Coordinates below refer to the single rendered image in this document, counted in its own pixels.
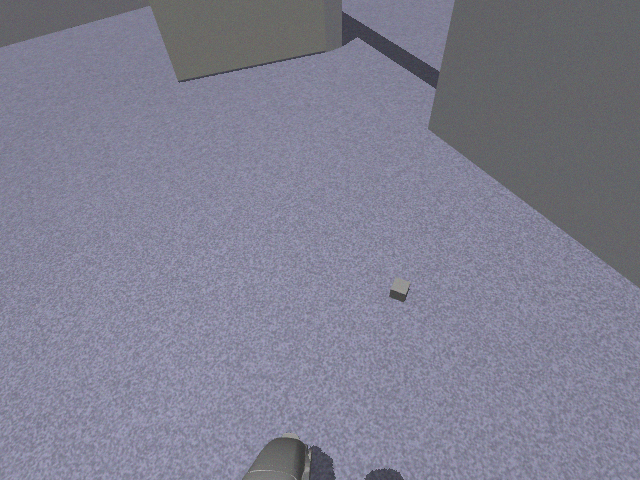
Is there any cube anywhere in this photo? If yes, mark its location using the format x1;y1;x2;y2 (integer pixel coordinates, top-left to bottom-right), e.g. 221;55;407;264
389;277;411;302

